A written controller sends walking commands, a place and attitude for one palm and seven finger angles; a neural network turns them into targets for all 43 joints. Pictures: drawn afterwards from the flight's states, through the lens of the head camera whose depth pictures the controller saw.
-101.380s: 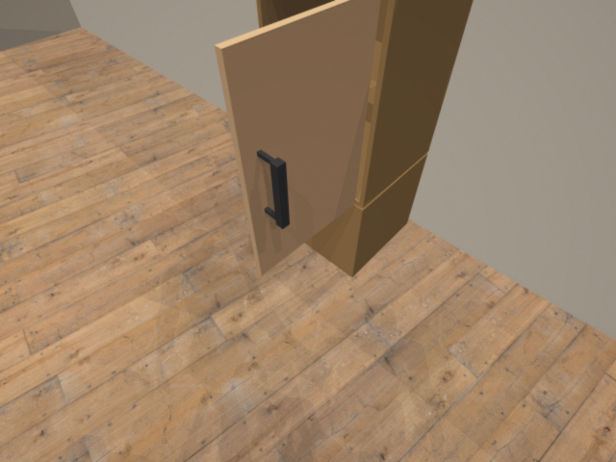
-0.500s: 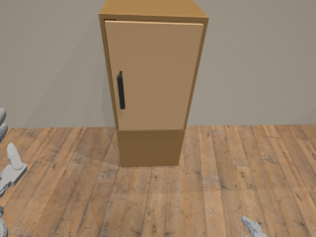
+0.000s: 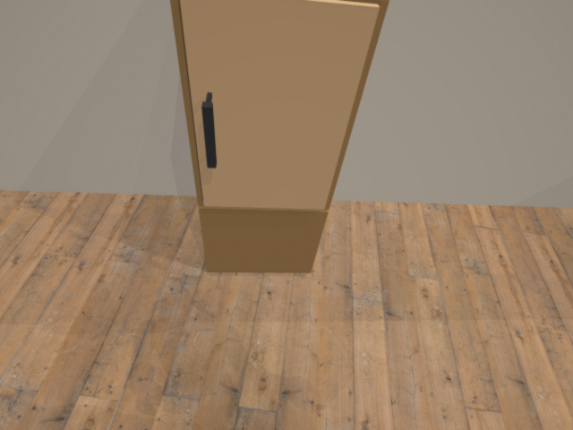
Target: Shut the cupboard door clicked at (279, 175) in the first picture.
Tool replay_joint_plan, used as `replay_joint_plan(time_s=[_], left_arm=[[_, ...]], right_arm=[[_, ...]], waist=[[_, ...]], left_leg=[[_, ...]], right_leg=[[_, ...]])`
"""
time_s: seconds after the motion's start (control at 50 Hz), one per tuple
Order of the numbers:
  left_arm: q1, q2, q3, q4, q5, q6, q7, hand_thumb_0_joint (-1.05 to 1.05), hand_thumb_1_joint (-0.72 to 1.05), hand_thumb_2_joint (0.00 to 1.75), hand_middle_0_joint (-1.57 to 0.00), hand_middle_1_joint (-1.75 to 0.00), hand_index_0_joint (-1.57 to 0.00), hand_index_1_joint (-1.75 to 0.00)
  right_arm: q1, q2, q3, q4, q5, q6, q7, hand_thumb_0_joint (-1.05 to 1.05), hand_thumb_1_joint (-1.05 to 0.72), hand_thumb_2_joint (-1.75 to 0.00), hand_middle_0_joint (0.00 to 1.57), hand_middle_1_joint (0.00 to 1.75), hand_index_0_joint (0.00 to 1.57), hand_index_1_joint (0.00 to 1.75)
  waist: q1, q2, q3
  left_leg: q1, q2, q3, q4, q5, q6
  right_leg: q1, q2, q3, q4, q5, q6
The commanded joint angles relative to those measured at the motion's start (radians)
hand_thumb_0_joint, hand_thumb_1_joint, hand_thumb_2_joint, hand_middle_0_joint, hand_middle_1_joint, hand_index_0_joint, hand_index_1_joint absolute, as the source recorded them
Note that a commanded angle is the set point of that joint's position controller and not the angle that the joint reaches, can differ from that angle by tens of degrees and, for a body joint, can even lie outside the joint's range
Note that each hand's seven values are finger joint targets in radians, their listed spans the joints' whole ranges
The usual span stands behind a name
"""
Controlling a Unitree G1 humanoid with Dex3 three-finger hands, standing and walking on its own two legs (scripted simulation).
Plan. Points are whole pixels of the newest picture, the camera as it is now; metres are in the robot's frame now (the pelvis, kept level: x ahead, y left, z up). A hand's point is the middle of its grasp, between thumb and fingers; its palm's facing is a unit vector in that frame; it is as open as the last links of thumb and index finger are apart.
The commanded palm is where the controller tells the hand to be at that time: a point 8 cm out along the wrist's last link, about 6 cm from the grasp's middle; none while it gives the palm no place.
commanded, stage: let the arm hang, fingers relaxed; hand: left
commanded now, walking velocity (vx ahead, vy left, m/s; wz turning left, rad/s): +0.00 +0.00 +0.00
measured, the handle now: (210, 131) +0.75 +0.21 -0.04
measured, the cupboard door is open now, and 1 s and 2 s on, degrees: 0 0 0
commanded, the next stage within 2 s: look to check the result in 0.74 s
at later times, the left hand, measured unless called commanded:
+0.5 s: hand out of the picture +0.01 +0.21 -0.16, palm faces +0.01 -0.97 -0.26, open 7.4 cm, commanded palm none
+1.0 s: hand out of the picture +0.03 +0.19 -0.17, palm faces +0.00 -0.98 -0.21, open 7.4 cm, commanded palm none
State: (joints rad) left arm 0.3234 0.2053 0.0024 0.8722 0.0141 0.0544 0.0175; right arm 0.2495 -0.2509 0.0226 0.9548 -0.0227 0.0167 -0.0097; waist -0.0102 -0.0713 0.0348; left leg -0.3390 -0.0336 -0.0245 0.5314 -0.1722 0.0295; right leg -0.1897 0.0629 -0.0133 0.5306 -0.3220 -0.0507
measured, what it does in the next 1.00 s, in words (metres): stands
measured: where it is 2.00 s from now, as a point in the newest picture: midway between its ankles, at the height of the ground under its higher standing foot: outside the picture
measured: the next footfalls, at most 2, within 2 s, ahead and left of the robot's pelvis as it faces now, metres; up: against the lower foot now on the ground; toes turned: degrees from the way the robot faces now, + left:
none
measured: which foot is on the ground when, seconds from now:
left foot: down 0.00-1.00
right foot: down 0.00-1.00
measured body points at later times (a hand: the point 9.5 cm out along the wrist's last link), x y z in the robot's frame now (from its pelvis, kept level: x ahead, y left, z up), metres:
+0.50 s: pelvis +0.01 +0.00 +0.01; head +0.00 +0.00 +0.46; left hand +0.01 +0.26 -0.14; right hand +0.03 -0.23 -0.15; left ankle +0.07 +0.10 -0.73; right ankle -0.02 -0.09 -0.73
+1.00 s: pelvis +0.03 +0.00 +0.01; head +0.04 +0.01 +0.46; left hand +0.03 +0.24 -0.15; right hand +0.03 -0.24 -0.14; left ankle +0.07 +0.10 -0.73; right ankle -0.02 -0.09 -0.73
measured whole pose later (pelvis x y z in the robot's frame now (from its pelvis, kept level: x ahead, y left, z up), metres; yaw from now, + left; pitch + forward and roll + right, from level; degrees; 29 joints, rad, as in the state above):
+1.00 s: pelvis +0.03 +0.00 +0.01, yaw -2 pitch -2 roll +0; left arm 0.28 0.19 0.01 1.13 0.00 0.00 0.03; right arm 0.25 -0.19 0.02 1.13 -0.01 0.00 -0.04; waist 0.00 -0.01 0.04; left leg -0.21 -0.04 0.00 0.38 -0.15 0.03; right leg -0.05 0.05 0.02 0.35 -0.27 -0.05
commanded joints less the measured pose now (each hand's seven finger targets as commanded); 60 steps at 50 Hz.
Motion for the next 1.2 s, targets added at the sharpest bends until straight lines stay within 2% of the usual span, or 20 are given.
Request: replay_joint_plan(time_s=[0.0,0.02,0.06,0.12,0.18,0.28,0.3,0.38,0.46,0.54,0.64,0.78,0.9,0.94,1.02,1.06,1.18], left_arm=[[0.018,0.166,0.045,0.022,0.001,-0.061,0.001,0.00,0.90,0.90,-0.20,-0.30,-0.20,-0.30],[0.019,0.162,0.040,0.051,-0.001,-0.063,-0.001,0.00,0.90,0.90,-0.20,-0.30,-0.20,-0.30],[0.022,0.158,0.036,0.099,-0.003,-0.066,-0.002,0.00,0.90,0.90,-0.20,-0.30,-0.20,-0.30],[0.020,0.148,0.030,0.157,-0.003,-0.068,-0.001,0.00,0.90,0.90,-0.20,-0.30,-0.20,-0.30],[0.027,0.139,0.024,0.196,-0.002,-0.064,0.001,0.00,0.90,0.90,-0.20,-0.30,-0.20,-0.30],[0.034,0.132,0.018,0.226,-0.002,-0.061,0.006,0.00,0.90,0.90,-0.20,-0.30,-0.20,-0.30],[0.041,0.134,0.020,0.226,-0.001,-0.062,0.007,0.00,0.90,0.90,-0.20,-0.30,-0.20,-0.30],[0.035,0.128,0.019,0.228,-0.001,-0.064,0.010,0.00,0.90,0.90,-0.20,-0.30,-0.20,-0.30],[0.026,0.123,0.018,0.225,-0.002,-0.067,0.013,0.00,0.90,0.90,-0.20,-0.30,-0.20,-0.30],[0.020,0.119,0.021,0.224,-0.003,-0.071,0.015,0.00,0.90,0.90,-0.20,-0.30,-0.20,-0.30],[0.013,0.109,0.023,0.225,-0.004,-0.070,0.016,0.00,0.90,0.90,-0.20,-0.30,-0.20,-0.30],[0.010,0.098,0.023,0.231,-0.005,-0.068,0.016,0.00,0.90,0.90,-0.20,-0.30,-0.20,-0.30],[0.018,0.100,0.026,0.232,-0.005,-0.072,0.018,0.00,0.90,0.90,-0.20,-0.30,-0.20,-0.30],[0.017,0.098,0.024,0.237,-0.006,-0.071,0.019,0.00,0.90,0.90,-0.20,-0.30,-0.20,-0.30],[0.024,0.095,0.020,0.241,-0.006,-0.071,0.020,0.00,0.90,0.90,-0.20,-0.30,-0.20,-0.30],[0.030,0.094,0.020,0.243,-0.006,-0.070,0.020,0.00,0.90,0.90,-0.20,-0.30,-0.20,-0.30],[0.033,0.099,0.019,0.245,-0.005,-0.072,0.020,0.00,0.90,0.90,-0.20,-0.30,-0.20,-0.30]], right_arm=[[-0.036,-0.117,-0.039,-0.033,0.001,-0.026,-0.019,0.00,-0.90,-0.90,0.20,0.30,0.20,0.30],[-0.021,-0.113,-0.039,-0.018,0.004,-0.027,-0.022,0.00,-0.90,-0.90,0.20,0.30,0.20,0.30],[-0.004,-0.119,-0.041,0.011,0.007,-0.028,-0.026,0.00,-0.90,-0.90,0.20,0.30,0.20,0.30],[0.013,-0.130,-0.045,0.042,0.011,-0.028,-0.031,0.00,-0.90,-0.90,0.20,0.30,0.20,0.30],[0.024,-0.132,-0.048,0.066,0.011,-0.023,-0.033,0.00,-0.90,-0.90,0.20,0.30,0.20,0.30],[0.030,-0.124,-0.048,0.096,0.008,-0.018,-0.031,0.00,-0.90,-0.90,0.20,0.30,0.20,0.30],[0.029,-0.127,-0.049,0.097,0.009,-0.018,-0.030,0.00,-0.90,-0.90,0.20,0.30,0.20,0.30],[0.025,-0.106,-0.046,0.109,0.007,-0.020,-0.028,0.00,-0.90,-0.90,0.20,0.30,0.20,0.30],[0.023,-0.085,-0.040,0.121,0.007,-0.022,-0.026,0.00,-0.90,-0.90,0.20,0.30,0.20,0.30],[0.018,-0.075,-0.037,0.129,0.008,-0.030,-0.028,0.00,-0.90,-0.90,0.20,0.30,0.20,0.30],[0.021,-0.064,-0.034,0.133,0.007,-0.032,-0.031,0.00,-0.90,-0.90,0.20,0.30,0.20,0.30],[0.028,-0.069,-0.033,0.135,0.007,-0.032,-0.035,0.00,-0.90,-0.90,0.20,0.30,0.20,0.30],[0.032,-0.077,-0.036,0.134,0.010,-0.033,-0.037,0.00,-0.90,-0.90,0.20,0.30,0.20,0.30],[0.029,-0.073,-0.035,0.137,0.010,-0.033,-0.037,0.00,-0.90,-0.90,0.20,0.30,0.20,0.30],[0.030,-0.071,-0.035,0.138,0.010,-0.030,-0.037,0.00,-0.90,-0.90,0.20,0.30,0.20,0.30],[0.026,-0.074,-0.033,0.139,0.010,-0.030,-0.037,0.00,-0.90,-0.90,0.20,0.30,0.20,0.30],[0.015,-0.077,-0.035,0.141,0.011,-0.030,-0.036,0.00,-0.90,-0.90,0.20,0.30,0.20,0.30]], waist=[[0.013,0.243,-0.063],[0.009,0.248,-0.070],[0.004,0.218,-0.075],[0.000,0.138,-0.033],[0.000,0.075,0.028],[-0.001,0.033,0.061],[0.002,0.043,0.048],[0.005,0.012,0.057],[0.006,0.035,0.061],[0.009,0.070,0.033],[0.009,0.101,0.032],[0.007,0.103,0.033],[0.007,0.071,0.004],[0.006,0.084,0.012],[0.004,0.058,0.018],[0.004,0.069,0.021],[0.005,0.051,0.029]], left_leg=[[0.110,0.110,-0.147,-0.137,-0.015,0.021],[0.116,0.113,-0.145,-0.138,-0.003,0.021],[0.138,0.119,-0.144,-0.145,0.005,0.019],[0.158,0.131,-0.145,-0.157,0.027,0.023],[0.146,0.135,-0.149,-0.191,-0.034,0.024],[0.156,0.128,-0.141,-0.210,-0.079,0.022],[0.164,0.130,-0.136,-0.208,-0.071,0.024],[0.156,0.124,-0.122,-0.208,-0.040,0.022],[0.161,0.119,-0.111,-0.201,0.016,0.018],[0.176,0.123,-0.106,-0.194,0.094,0.018],[0.176,0.122,-0.105,-0.199,0.108,0.014],[0.191,0.124,-0.104,-0.205,0.113,0.013],[0.222,0.127,-0.100,-0.188,0.169,0.017],[0.221,0.128,-0.096,-0.191,0.163,0.016],[0.227,0.128,-0.098,-0.191,0.163,0.018],[0.234,0.129,-0.096,-0.195,0.165,0.018],[0.237,0.128,-0.095,-0.201,0.154,0.018]], right_leg=[[-0.022,-0.139,0.168,-0.193,0.029,-0.036],[-0.009,-0.144,0.169,-0.200,0.048,-0.035],[-0.003,-0.145,0.167,-0.216,0.055,-0.037],[-0.022,-0.143,0.154,-0.237,0.064,-0.035],[-0.053,-0.138,0.146,-0.251,0.019,-0.030],[-0.089,-0.139,0.153,-0.263,-0.035,-0.028],[-0.084,-0.139,0.151,-0.260,-0.027,-0.028],[-0.077,-0.145,0.155,-0.263,-0.008,-0.022],[-0.070,-0.148,0.155,-0.260,0.032,-0.018],[-0.030,-0.150,0.152,-0.251,0.112,-0.014],[-0.010,-0.149,0.149,-0.252,0.127,-0.013],[-0.003,-0.146,0.145,-0.256,0.130,-0.013],[0.018,-0.147,0.139,-0.257,0.180,-0.012],[0.017,-0.150,0.140,-0.260,0.179,-0.010],[0.013,-0.149,0.139,-0.261,0.183,-0.009],[0.010,-0.149,0.142,-0.262,0.183,-0.008],[0.007,-0.150,0.141,-0.266,0.180,-0.005]])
